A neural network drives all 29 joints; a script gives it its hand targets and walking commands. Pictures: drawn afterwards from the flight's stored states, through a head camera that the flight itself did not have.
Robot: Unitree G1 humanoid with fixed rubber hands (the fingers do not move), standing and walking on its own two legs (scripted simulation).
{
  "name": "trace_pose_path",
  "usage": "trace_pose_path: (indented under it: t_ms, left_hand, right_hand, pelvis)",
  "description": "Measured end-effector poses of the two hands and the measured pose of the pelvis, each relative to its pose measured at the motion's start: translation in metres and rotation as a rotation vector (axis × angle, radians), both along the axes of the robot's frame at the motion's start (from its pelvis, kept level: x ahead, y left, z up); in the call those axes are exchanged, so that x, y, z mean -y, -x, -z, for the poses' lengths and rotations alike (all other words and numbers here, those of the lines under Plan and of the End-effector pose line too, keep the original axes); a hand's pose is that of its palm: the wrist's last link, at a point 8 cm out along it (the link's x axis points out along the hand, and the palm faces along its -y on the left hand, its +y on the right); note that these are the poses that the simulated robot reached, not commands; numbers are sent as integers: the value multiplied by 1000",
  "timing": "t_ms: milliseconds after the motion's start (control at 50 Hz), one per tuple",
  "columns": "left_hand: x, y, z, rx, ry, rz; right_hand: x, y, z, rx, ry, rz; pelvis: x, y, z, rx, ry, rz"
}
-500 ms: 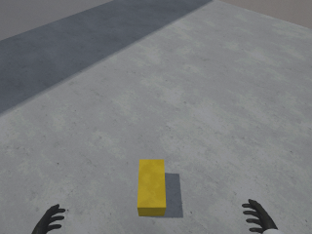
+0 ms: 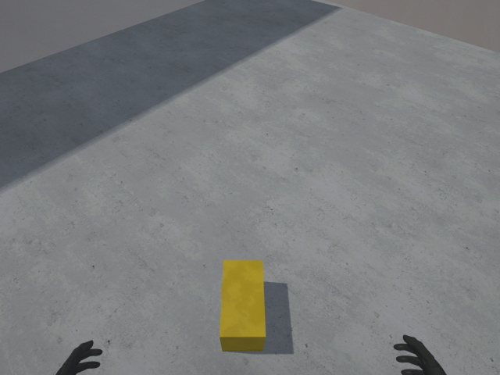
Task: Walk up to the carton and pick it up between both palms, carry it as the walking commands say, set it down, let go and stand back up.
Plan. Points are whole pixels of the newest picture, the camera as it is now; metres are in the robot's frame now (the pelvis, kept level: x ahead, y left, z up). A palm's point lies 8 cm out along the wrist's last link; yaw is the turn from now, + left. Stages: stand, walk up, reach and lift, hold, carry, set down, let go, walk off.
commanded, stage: stand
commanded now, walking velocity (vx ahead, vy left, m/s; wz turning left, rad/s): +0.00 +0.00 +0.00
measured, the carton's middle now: (242, 305) +0.45 +0.01 -0.68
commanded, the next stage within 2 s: none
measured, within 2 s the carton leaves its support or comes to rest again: neither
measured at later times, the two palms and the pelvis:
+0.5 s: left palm out of the picture +0.08 +0.30 -0.10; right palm out of the picture +0.08 -0.30 -0.10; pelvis -0.02 +0.00 +0.01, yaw +0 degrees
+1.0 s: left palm out of the picture +0.07 +0.31 -0.10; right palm out of the picture +0.07 -0.31 -0.10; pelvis -0.02 +0.00 +0.01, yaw +0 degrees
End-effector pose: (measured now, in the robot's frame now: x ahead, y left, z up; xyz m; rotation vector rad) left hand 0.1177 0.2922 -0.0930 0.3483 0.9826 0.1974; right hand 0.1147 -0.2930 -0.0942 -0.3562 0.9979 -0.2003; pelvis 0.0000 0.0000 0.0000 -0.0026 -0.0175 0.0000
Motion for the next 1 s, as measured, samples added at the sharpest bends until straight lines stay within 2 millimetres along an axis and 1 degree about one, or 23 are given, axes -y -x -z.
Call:
trace_pose_path:
  t_ms: [320,500,720,1000]
  left_hand:
    - [-7,26,2,-58,-10,-12]
    - [-10,38,3,-85,-14,-17]
    - [-14,45,4,-106,-18,-20]
    - [-18,49,4,-120,-21,-24]
  right_hand:
    - [8,24,1,-50,6,11]
    - [10,35,2,-76,8,17]
    - [13,42,3,-96,11,23]
    - [14,45,2,-109,14,27]
  pelvis:
    - [1,12,-4,18,-2,1]
    - [0,17,-5,23,-2,1]
    - [0,22,-6,25,-2,0]
    - [-1,24,-7,25,-2,0]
